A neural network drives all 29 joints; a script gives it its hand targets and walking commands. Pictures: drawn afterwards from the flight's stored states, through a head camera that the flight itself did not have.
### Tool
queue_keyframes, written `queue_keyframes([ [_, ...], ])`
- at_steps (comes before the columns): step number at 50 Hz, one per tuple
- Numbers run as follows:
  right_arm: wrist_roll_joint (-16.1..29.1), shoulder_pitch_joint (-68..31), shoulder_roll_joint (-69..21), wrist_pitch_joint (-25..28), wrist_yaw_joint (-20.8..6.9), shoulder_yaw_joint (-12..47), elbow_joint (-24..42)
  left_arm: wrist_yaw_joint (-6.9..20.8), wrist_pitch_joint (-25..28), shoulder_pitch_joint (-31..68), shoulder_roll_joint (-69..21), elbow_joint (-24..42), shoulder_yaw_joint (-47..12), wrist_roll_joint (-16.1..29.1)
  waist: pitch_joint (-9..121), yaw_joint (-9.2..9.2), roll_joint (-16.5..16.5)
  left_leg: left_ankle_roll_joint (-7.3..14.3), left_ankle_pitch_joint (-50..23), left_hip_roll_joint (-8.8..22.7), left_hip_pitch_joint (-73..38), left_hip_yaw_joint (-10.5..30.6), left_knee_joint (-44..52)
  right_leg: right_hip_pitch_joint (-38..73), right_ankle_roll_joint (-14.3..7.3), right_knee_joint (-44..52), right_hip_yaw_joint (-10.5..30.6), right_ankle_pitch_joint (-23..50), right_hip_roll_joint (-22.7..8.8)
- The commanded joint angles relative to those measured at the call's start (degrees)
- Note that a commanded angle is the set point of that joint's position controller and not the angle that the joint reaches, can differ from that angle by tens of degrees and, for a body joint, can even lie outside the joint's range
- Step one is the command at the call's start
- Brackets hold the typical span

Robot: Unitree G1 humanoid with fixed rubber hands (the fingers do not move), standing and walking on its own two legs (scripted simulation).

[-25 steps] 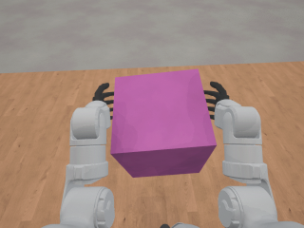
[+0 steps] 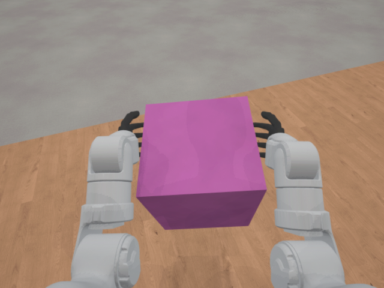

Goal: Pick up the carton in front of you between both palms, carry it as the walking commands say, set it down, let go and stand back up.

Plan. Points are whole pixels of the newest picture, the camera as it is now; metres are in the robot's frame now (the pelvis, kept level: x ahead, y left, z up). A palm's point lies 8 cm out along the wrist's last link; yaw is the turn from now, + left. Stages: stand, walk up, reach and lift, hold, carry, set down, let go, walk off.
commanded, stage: carry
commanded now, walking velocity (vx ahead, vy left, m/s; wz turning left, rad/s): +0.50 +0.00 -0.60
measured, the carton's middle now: (201, 170) +0.36 +0.02 +0.04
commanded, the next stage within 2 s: none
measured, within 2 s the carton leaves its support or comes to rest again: neither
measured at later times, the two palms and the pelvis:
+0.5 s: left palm (199, 71) +0.63 +0.02 +0.13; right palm (310, 90) +0.56 -0.26 +0.12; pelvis +0.24 -0.03 +0.00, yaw -10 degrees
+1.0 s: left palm (163, 48) +0.87 +0.16 +0.07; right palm (242, 45) +0.89 -0.13 +0.07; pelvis +0.52 -0.02 -0.04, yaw +4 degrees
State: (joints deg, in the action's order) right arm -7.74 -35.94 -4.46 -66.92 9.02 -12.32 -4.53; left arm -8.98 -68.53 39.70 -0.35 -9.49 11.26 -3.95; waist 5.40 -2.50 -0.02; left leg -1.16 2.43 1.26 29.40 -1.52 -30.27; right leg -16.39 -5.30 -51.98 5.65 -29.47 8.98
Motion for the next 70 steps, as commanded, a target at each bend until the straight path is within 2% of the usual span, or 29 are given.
queue_keyframes([
  [1, 23.30, -34.12, -55.93, 0.25, -15.41, 33.68, -2.83, 18.50, 0.74, 34.39, -67.08, -1.53, -35.04, 25.85, 32.65, 5.69, -17.21, 16.43, -33.94, 26.94, -53.76, 34.84, -3.70, -28.88, 2.54, -29.92, -3.17, -6.61, -3.01],
  [2, 24.06, -34.22, -57.82, 0.90, -15.78, 33.78, -2.15, 18.52, 1.24, 36.23, -68.60, -0.14, -35.38, 26.63, 31.29, 6.60, -13.54, 16.94, -15.71, 25.05, -49.13, 34.89, 0.13, -32.00, 2.03, -32.23, -2.33, -2.90, -5.83],
  [3, 25.82, -37.98, -60.54, 1.54, -16.22, 34.49, 0.70, 18.41, 1.74, 39.29, -69.82, 1.72, -35.40, 27.01, 26.44, 6.16, -7.82, 14.60, -5.96, 21.66, -41.55, 30.03, 3.25, -31.21, 2.20, -29.72, -2.60, 0.33, -7.56],
  [4, 27.66, -42.28, -62.24, 1.98, -16.51, 35.49, 3.55, 18.08, 2.20, 40.68, -70.38, 2.81, -35.17, 27.14, 22.46, 5.06, -4.68, 12.54, -1.62, 19.62, -35.75, 24.90, 5.53, -29.98, 2.62, -24.38, -2.19, 2.91, -9.45],
  [6, 30.38, -46.28, -64.12, 2.53, -16.91, 37.28, 6.09, 16.99, 2.77, 40.01, -70.20, 3.96, -34.92, 26.62, 19.13, 3.92, -5.65, 10.54, 0.26, 17.51, -28.61, 16.27, 8.20, -25.54, 3.57, -16.00, -4.85, 5.41, -10.09],
  [9, 31.45, -43.38, -63.71, 2.69, -17.10, 37.33, 5.80, 15.43, 3.08, 36.75, -70.40, 4.50, -35.39, 25.39, 19.72, 4.50, -10.25, 10.54, -6.53, 17.51, -29.99, 9.00, 9.51, -25.06, 4.33, -7.31, -7.44, 9.02, -10.54],
  [13, 31.52, -42.00, -62.45, 2.25, -17.03, 38.03, 7.05, 14.20, 3.15, 34.96, -68.85, 6.13, -36.21, 24.23, 19.37, 5.35, -9.86, 8.09, -17.32, 16.24, -33.48, 0.57, 7.90, -23.11, 3.51, 3.68, -10.05, 18.96, -10.18],
  [17, 31.98, -43.22, -59.89, 0.68, -16.72, 38.83, 8.89, 13.24, 2.19, 34.97, -65.78, 7.89, -36.42, 23.47, 17.45, 6.87, -11.26, 6.33, -20.77, 12.41, -32.98, -2.93, 5.64, -14.63, 1.38, 17.14, -14.67, 22.40, -5.94],
  [20, 32.37, -41.53, -59.40, -0.68, -17.13, 39.03, 5.71, 13.09, 1.28, 31.58, -62.35, 5.20, -33.66, 20.96, 21.56, 3.31, -8.07, 3.14, -27.81, 9.46, -28.93, -6.60, -10.06, 5.98, 0.15, 30.15, -16.79, 31.72, -4.53],
  [21, 32.54, -42.29, -58.72, -0.90, -17.36, 39.00, 4.36, 13.34, 1.07, 29.34, -61.27, 3.85, -32.38, 20.14, 24.50, 0.57, -5.38, 1.78, -13.64, 8.98, -18.27, -6.12, -18.66, 19.59, -1.04, 28.40, -10.53, 32.00, -11.89],
  [22, 32.39, -41.95, -59.13, -1.21, -17.66, 38.77, 2.07, 13.55, 0.81, 29.32, -59.04, 3.02, -30.78, 19.30, 29.08, 0.81, 5.85, 0.80, 22.06, 4.44, -3.61, -5.30, -29.14, 33.40, -3.57, 23.30, 8.87, 47.96, -27.63],
  [23, 32.69, -44.09, -60.23, -1.45, -17.89, 38.12, 2.05, 13.49, 1.10, 30.14, -57.41, 1.69, -30.14, 17.93, 30.19, -0.54, 16.52, 0.88, 32.57, -1.43, 9.58, -1.51, -40.76, 39.93, -10.97, 24.83, 19.85, 47.20, -32.86],
  [26, 33.89, -50.06, -63.22, -1.37, -18.01, 38.59, 2.97, 14.77, 1.07, 34.77, -61.73, 4.82, -30.33, 20.38, 22.64, 0.65, 5.19, 2.88, 24.73, 3.67, 14.39, 3.81, -41.68, 28.06, -6.71, 27.53, 9.81, 38.59, -28.20],
  [29, 34.01, -50.58, -64.81, -1.15, -16.75, 37.97, 4.40, 15.37, 0.92, 40.97, -64.75, 9.28, -32.65, 24.00, 22.21, 0.95, 6.63, 1.82, 18.02, 4.00, 12.04, 2.14, -36.26, 23.22, -5.20, 28.49, 1.35, 40.92, -26.02],
  [34, 29.70, -44.98, -63.09, -1.81, -14.14, 35.92, 3.88, 16.28, -0.28, 40.07, -65.26, 9.80, -33.94, 26.28, 21.07, 0.20, 7.68, 1.48, 10.63, 3.38, 16.18, -0.79, -27.78, 25.45, -5.40, 27.84, -4.96, 45.49, -25.41],
  [40, 26.15, -42.00, -61.82, -1.90, -14.41, 34.67, -0.02, 17.62, 0.15, 39.43, -66.41, 5.93, -35.17, 26.75, 15.99, -2.18, 7.21, 4.62, -5.34, -1.10, 10.45, -7.13, -5.86, 26.62, -1.42, 25.13, -13.80, 51.08, -22.63],
  [44, 24.55, -39.95, -60.25, -1.53, -14.94, 32.89, -2.56, 17.89, 0.47, 38.38, -67.32, 2.91, -34.96, 26.37, 18.00, 2.09, 9.07, 8.85, -5.49, -5.78, -8.28, -10.50, 1.71, 22.19, 3.13, 11.52, -18.85, 63.76, -23.77],
  [45, 24.26, -38.37, -60.49, -1.20, -15.20, 32.38, -3.73, 18.06, 0.60, 38.06, -67.49, 2.02, -35.01, 26.28, 21.19, 4.58, 6.46, 9.35, -9.87, -5.12, -19.47, -9.06, 6.88, 17.75, 4.88, -0.37, -20.58, 57.68, -22.24],
  [46, 23.89, -37.58, -60.41, -0.83, -15.66, 31.59, -4.63, 18.38, 0.85, 37.67, -67.03, 1.01, -34.86, 26.14, 23.25, 4.82, 0.01, 8.96, -17.33, 1.28, -32.19, -1.21, 1.77, 4.74, 6.30, -11.81, -18.15, 32.07, -19.06],
  [47, 22.73, -37.49, -58.69, -0.35, -15.65, 30.11, -6.24, 18.55, 0.42, 37.51, -69.94, -1.14, -34.68, 26.61, 30.14, 4.73, -12.74, 17.85, -36.58, 17.24, -52.95, 23.50, -5.28, -16.82, 8.60, -24.98, -12.95, -3.02, -11.60],
  [48, 23.46, -36.08, -58.85, 0.11, -15.89, 30.23, -6.49, 18.59, 0.72, 37.11, -69.71, -1.35, -33.91, 26.31, 32.84, 7.02, -12.86, 23.61, -26.54, 18.94, -55.88, 32.85, 1.15, -26.19, 8.51, -34.42, -8.15, -4.96, -8.72],
  [49, 24.70, -38.48, -60.44, 0.69, -16.21, 31.31, -3.61, 18.40, 1.13, 39.89, -70.52, 0.78, -34.37, 26.60, 30.11, 7.33, -10.51, 22.74, -20.23, 17.13, -52.55, 29.87, 3.04, -30.24, 6.86, -35.23, -5.19, -1.88, -10.76],
  [51, 28.22, -46.07, -63.62, 1.34, -16.43, 34.06, 3.26, 17.40, 1.82, 42.86, -70.93, 5.04, -34.22, 26.91, 24.92, 5.03, -1.62, 18.21, -17.18, 14.30, -40.44, 23.28, 4.11, -28.86, 5.99, -27.51, -3.58, 4.10, -14.06],
  [52, 29.97, -48.46, -64.81, 1.49, -16.37, 35.68, 5.74, 16.69, 2.00, 42.81, -70.78, 6.66, -34.27, 26.90, 24.48, 4.22, -0.69, 16.88, -14.47, 13.67, -35.52, 21.09, 5.55, -25.71, 6.01, -24.57, -3.80, 5.79, -14.68],
  [54, 31.70, -48.69, -65.53, 1.43, -16.09, 37.34, 8.47, 15.40, 2.21, 40.77, -70.99, 8.49, -35.17, 26.68, 25.12, 3.88, -1.51, 15.52, -13.93, 12.20, -32.21, 17.72, 6.23, -23.87, 6.34, -21.15, -5.10, 7.49, -14.52],
  [57, 31.88, -44.78, -64.96, 1.03, -15.96, 38.02, 9.14, 14.19, 2.58, 36.69, -70.26, 9.73, -36.12, 25.56, 25.48, 4.71, -3.50, 13.54, -25.43, 10.74, -35.73, 13.77, 4.15, -28.53, 6.59, -15.76, -6.64, 11.28, -14.26],
  [63, 31.37, -42.40, -61.65, 0.47, -16.42, 40.15, 11.14, 13.05, 2.52, 36.39, -67.13, 13.56, -39.77, 24.53, 23.08, 6.76, -5.43, 10.44, -36.99, 8.03, -43.89, 11.01, 2.75, -35.11, 4.50, -4.52, -9.02, 22.16, -11.52],
  [68, 30.20, -38.60, -58.54, -0.76, -17.14, 39.32, 6.38, 13.42, 0.80, 33.19, -63.14, 9.53, -38.71, 22.66, 18.35, 8.56, -5.52, 8.95, -39.30, 4.24, -44.84, 6.85, 1.10, -27.69, 3.20, 17.62, -14.12, 33.45, -6.48],
  [70, 30.04, -38.90, -58.40, -0.88, -17.56, 38.47, 3.88, 14.05, 0.08, 32.46, -62.28, 6.58, -37.39, 21.94, 17.40, 7.22, -7.11, 7.45, -41.94, 4.18, -39.68, 4.81, -0.41, -16.31, 1.52, 25.28, -15.04, 38.03, -4.90],
])
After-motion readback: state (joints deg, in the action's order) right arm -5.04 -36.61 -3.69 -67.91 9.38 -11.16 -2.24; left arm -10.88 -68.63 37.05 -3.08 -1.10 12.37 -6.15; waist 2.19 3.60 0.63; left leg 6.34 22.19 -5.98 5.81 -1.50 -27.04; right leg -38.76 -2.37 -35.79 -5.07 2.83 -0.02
